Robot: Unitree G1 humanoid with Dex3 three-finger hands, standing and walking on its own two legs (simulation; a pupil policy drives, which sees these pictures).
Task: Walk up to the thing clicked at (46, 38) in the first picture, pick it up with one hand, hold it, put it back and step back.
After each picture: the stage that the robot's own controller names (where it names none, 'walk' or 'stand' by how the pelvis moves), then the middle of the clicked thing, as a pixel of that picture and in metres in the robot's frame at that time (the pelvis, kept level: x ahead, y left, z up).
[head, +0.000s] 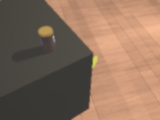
stand; (47, 39) +0.62 +0.20 -0.03
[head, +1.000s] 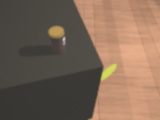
rise first; (57, 41) +0.57 +0.16 -0.01
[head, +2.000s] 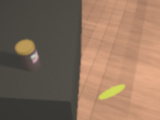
rise first; (28, 56) +0.45 +0.25 +0.01
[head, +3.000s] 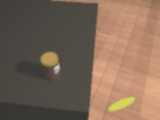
stand; (51, 67) +0.45 +0.16 -0.03
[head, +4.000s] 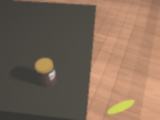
stand; (46, 73) +0.42 +0.18 -0.03
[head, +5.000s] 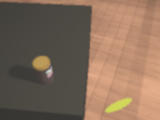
stand; (43, 71) +0.44 +0.19 -0.03
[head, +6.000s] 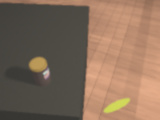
stand; (40, 72) +0.43 +0.21 -0.03
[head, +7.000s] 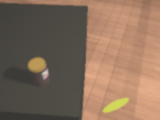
stand; (39, 72) +0.43 +0.21 -0.03
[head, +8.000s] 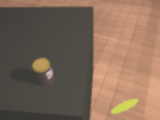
rise first; (44, 72) +0.42 +0.22 -0.03
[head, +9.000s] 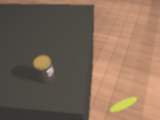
go down; (45, 70) +0.43 +0.22 -0.03
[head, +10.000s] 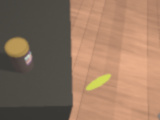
go down; (20, 56) +0.43 +0.20 +0.01
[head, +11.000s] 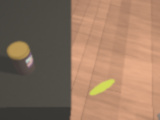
approach; (22, 59) +0.44 +0.21 +0.01
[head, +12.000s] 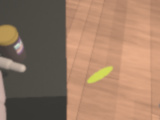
close in; (11, 45) +0.45 +0.22 +0.04
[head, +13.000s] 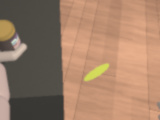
lift; (8, 41) +0.46 +0.21 +0.05
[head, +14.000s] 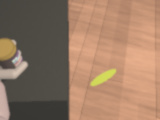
lift; (9, 58) +0.40 +0.22 +0.05
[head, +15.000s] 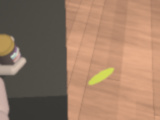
lift; (8, 55) +0.42 +0.22 +0.05
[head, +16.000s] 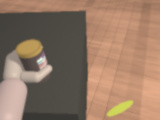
lift; (34, 62) +0.33 +0.16 +0.17
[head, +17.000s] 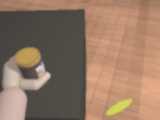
hold; (32, 69) +0.33 +0.17 +0.14
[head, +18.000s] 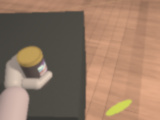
hold; (34, 68) +0.33 +0.16 +0.14
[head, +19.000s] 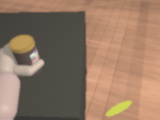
crouch; (27, 56) +0.36 +0.19 +0.16
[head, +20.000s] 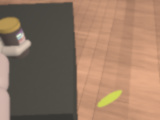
lower; (13, 39) +0.44 +0.22 +0.15
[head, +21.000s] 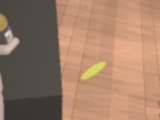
lower; (0, 35) +0.48 +0.22 +0.06
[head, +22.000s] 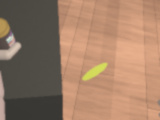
lower; (2, 40) +0.47 +0.22 +0.05
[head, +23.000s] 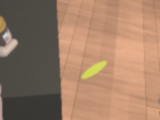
lower; out of the picture +0.48 +0.22 +0.06
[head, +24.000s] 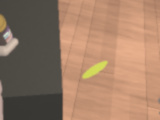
lower; out of the picture +0.48 +0.22 +0.06
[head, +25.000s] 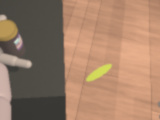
withdraw; (10, 41) +0.46 +0.21 +0.06
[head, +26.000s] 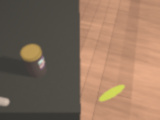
sink last; (34, 61) +0.43 +0.19 +0.02
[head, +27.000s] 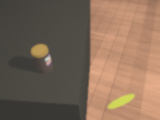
stand; (42, 59) +0.47 +0.22 +0.01
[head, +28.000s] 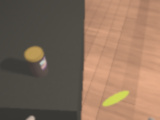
stand; (37, 62) +0.44 +0.21 +0.00
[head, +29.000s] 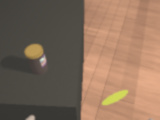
stand; (37, 60) +0.46 +0.21 +0.01
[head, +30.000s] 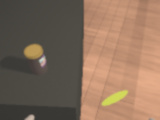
stand; (36, 60) +0.46 +0.21 +0.01
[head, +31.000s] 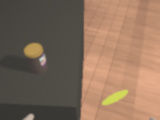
stand; (36, 59) +0.46 +0.21 +0.01
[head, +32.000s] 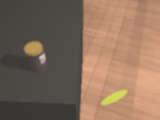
stand; (36, 57) +0.47 +0.21 +0.02
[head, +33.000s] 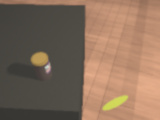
walk; (42, 67) +0.46 +0.20 -0.03
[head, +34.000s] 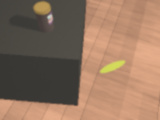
walk; (44, 17) +0.62 +0.20 -0.01
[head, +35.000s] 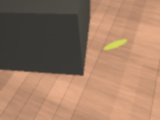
walk; out of the picture +0.93 +0.23 -0.01
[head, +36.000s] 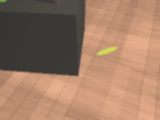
stand; out of the picture +1.11 +0.24 -0.02
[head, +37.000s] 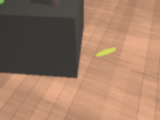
stand; out of the picture +1.07 +0.24 -0.03
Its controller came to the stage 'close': yes
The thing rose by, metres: 0.21
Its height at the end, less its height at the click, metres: +0.00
